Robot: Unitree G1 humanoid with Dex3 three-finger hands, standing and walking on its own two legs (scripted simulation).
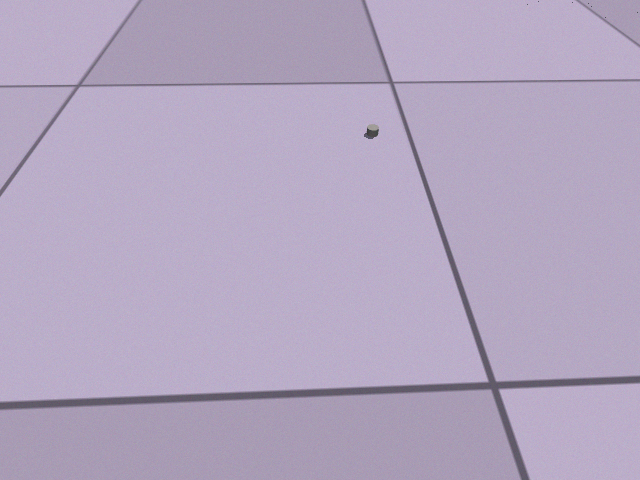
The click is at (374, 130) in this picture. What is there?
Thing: low tin
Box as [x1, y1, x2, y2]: [367, 124, 378, 136]
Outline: 368,125 367,134 370,136 375,136 377,134 378,126 374,124
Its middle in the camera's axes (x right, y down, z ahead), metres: +0.29 -0.62 +2.18
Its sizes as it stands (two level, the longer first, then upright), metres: 0.064 0.064 0.041
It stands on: the floor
